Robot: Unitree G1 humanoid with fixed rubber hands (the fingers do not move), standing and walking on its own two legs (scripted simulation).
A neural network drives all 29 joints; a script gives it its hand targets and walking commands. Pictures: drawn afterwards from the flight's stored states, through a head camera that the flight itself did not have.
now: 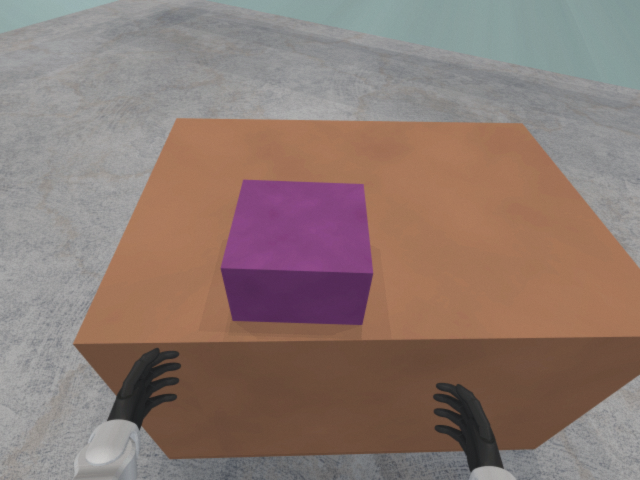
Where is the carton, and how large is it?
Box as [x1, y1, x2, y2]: [221, 180, 372, 324]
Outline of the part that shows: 243,180 221,264 221,272 232,319 251,321 361,324 372,276 363,184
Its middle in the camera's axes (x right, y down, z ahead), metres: -0.03 +0.02 +0.71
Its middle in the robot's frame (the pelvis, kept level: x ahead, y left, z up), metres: +0.53 +0.03 -0.04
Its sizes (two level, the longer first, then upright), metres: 0.230 0.221 0.144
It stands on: a pedestal, 0.66 m high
